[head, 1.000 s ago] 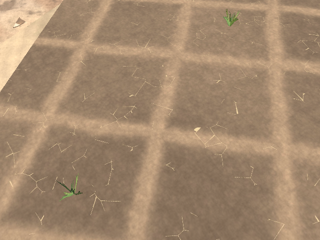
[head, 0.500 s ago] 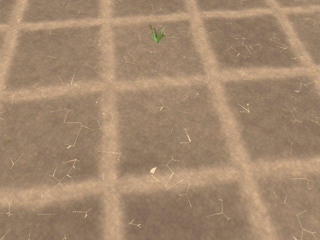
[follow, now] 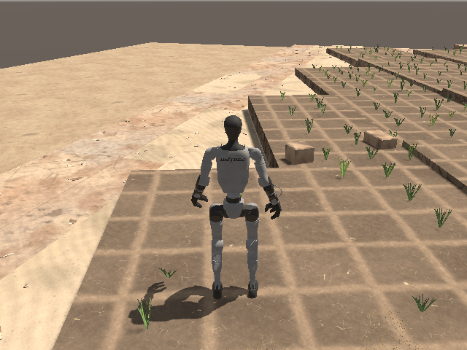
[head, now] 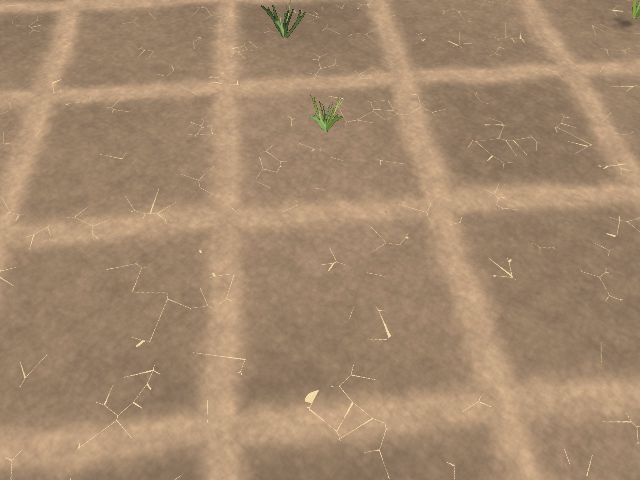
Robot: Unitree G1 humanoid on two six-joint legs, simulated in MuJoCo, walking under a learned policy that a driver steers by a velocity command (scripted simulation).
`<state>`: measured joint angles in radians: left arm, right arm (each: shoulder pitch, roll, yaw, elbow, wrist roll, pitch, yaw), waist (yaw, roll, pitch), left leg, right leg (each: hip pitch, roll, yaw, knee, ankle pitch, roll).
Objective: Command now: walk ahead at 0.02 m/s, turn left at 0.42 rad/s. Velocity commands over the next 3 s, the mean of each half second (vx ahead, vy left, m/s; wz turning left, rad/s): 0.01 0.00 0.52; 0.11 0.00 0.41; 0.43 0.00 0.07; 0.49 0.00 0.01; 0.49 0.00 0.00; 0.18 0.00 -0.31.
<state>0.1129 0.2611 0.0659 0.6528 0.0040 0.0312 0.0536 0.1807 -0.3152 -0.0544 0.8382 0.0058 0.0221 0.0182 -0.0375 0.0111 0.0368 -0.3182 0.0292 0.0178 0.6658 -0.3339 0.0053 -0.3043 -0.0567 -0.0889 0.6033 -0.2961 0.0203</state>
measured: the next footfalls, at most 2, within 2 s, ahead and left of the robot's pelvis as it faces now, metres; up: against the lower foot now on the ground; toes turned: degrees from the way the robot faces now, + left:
right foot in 0.36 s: +0.07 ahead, -0.13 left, +0.00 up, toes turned +17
left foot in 0.78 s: -0.04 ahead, +0.12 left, +0.00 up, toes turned +28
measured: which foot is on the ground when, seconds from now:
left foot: down 0.00-0.36, up 0.38-0.76, down 0.78-1.00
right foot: down 0.00-0.04, up 0.06-0.34, down 0.36-0.78, up 0.80-1.00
